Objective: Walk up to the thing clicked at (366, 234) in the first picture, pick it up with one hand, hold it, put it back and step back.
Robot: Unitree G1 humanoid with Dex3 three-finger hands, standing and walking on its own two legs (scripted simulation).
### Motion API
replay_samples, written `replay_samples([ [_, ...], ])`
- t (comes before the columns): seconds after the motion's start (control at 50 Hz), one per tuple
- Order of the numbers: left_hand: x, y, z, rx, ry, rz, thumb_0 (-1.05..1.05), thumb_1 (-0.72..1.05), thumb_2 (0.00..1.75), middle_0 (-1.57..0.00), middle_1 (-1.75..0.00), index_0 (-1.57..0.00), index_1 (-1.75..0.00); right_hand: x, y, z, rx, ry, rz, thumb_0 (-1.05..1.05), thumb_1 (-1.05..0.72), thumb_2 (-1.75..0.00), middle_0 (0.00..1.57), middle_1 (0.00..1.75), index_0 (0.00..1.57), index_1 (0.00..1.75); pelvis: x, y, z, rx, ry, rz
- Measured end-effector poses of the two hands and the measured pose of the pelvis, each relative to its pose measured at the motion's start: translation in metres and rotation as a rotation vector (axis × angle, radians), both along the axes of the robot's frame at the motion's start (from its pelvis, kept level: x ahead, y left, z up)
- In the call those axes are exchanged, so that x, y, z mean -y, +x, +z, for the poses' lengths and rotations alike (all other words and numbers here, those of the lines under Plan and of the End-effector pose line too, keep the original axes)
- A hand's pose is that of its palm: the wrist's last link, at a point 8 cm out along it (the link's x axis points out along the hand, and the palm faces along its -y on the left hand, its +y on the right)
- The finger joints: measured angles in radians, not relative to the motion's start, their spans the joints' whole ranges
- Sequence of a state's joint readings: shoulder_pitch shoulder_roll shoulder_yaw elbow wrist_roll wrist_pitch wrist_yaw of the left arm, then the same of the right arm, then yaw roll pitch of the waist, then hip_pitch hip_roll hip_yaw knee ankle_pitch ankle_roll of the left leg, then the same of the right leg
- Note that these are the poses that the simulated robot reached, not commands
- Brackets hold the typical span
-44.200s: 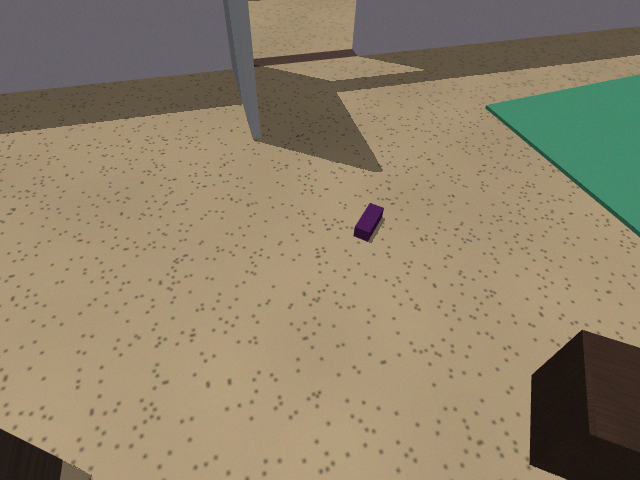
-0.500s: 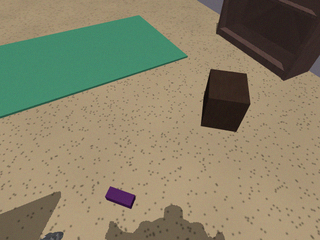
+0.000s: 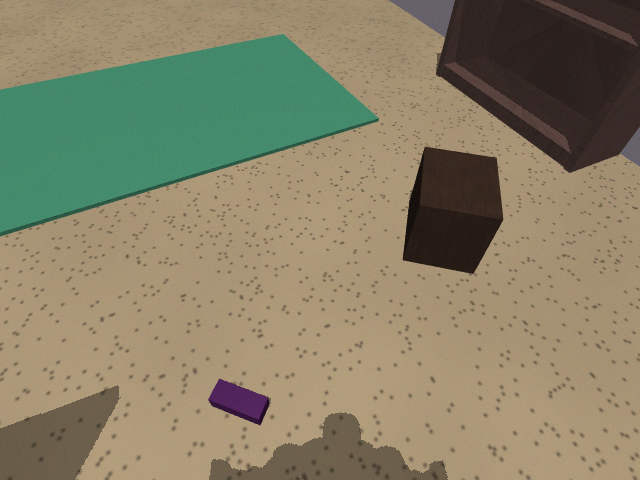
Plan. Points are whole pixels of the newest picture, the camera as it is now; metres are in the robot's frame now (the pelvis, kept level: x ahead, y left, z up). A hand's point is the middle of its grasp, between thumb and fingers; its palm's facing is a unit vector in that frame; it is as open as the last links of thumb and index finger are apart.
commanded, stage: walk up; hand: left
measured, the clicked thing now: (239, 401) +0.45 +0.24 -0.75
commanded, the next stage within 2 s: stand in 0.40 s
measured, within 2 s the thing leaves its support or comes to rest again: neither
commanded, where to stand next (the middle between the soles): +0.06 +0.00 m, yaw +1 degrees
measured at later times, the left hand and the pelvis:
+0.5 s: hand out of the picture +0.09 +0.25 -0.16, palm faces +0.00 -0.94 -0.33, open 7.4 cm; pelvis +0.01 +0.00 +0.00, yaw +0 degrees
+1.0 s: hand out of the picture +0.10 +0.24 -0.15, palm faces -0.01 -0.94 -0.34, open 7.4 cm; pelvis +0.02 -0.01 +0.00, yaw +1 degrees
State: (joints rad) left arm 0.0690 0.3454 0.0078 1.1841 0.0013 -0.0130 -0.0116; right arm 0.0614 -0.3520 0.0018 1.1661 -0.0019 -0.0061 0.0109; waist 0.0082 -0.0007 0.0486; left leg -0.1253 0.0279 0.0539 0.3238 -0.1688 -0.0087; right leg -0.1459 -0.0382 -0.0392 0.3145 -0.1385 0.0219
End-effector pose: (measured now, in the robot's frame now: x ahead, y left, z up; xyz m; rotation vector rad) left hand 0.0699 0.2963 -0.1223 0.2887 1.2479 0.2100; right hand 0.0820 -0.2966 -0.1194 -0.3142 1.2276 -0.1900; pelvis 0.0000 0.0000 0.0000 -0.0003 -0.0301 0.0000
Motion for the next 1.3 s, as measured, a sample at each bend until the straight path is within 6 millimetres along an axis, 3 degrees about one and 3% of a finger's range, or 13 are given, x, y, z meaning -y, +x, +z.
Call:
replay_samples([
  [0.28,-0.001,0.0,0.003,-0.003,0.01,0.014,0.0,0.91,0.89,-0.2,-0.3,-0.2,-0.3,-0.007,0.01,-0.004,-0.001,0.021,0.004,0.01,-0.9,-0.9,0.21,0.3,0.2,0.3,0.0,0.007,0.001,-0.002,-0.001,0.006],
  [0.66,0.004,0.019,0.004,0.028,0.008,-0.018,0.0,0.91,0.89,-0.2,-0.3,-0.21,-0.3,0.001,0.005,-0.001,-0.006,0.001,-0.004,0.01,-0.9,-0.9,0.21,0.3,0.2,0.3,0.003,0.014,0.001,-0.004,0.004,0.009],
  [1.3,0.014,0.019,0.005,0.033,0.017,-0.018,0.0,0.91,0.89,-0.2,-0.3,-0.21,-0.3,0.013,0.011,0.0,0.003,0.001,0.002,0.01,-0.9,-0.9,0.21,0.3,0.2,0.3,0.015,0.019,0.001,0.004,-0.001,0.009],
])
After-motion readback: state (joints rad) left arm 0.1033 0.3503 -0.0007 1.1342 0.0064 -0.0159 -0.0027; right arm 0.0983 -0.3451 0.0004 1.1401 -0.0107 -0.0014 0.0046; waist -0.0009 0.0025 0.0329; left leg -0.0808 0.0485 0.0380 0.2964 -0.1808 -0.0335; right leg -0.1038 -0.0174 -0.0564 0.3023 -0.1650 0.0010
